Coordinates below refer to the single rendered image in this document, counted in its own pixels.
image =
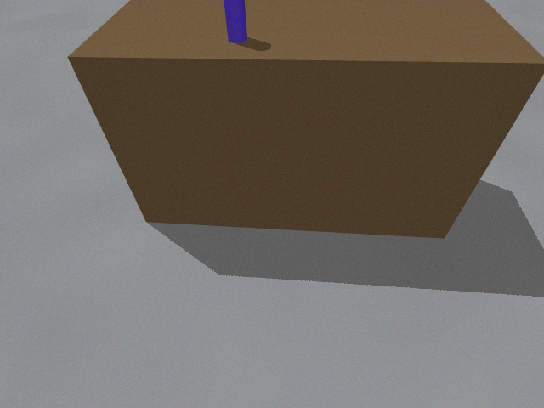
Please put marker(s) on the bottle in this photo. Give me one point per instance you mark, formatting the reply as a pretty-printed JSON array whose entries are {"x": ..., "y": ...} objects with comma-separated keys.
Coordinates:
[{"x": 235, "y": 14}]

